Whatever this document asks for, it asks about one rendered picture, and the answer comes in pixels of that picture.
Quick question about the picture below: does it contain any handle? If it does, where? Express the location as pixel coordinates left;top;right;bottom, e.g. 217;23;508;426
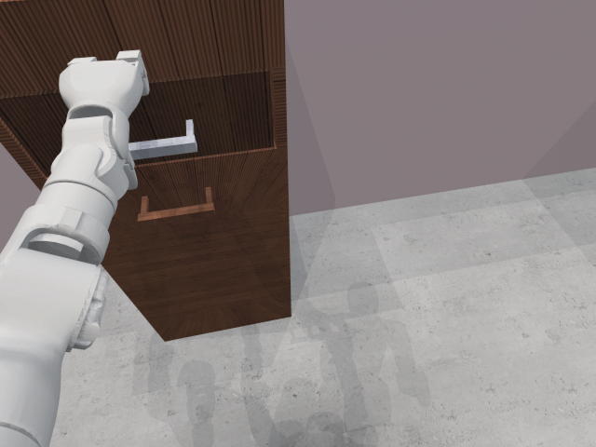
138;203;215;227
129;119;197;160

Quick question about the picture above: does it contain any left robot upper arm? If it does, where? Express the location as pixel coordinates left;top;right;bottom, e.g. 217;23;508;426
0;248;109;447

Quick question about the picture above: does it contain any drawer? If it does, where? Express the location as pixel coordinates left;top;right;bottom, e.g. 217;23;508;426
0;68;274;177

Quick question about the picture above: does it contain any cabinet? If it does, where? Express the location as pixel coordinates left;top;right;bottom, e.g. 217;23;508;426
0;0;291;342

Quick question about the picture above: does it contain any left robot hand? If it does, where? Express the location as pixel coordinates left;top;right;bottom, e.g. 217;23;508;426
59;50;149;190

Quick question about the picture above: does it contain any left robot forearm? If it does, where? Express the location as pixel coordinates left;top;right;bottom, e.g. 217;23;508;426
0;100;129;280

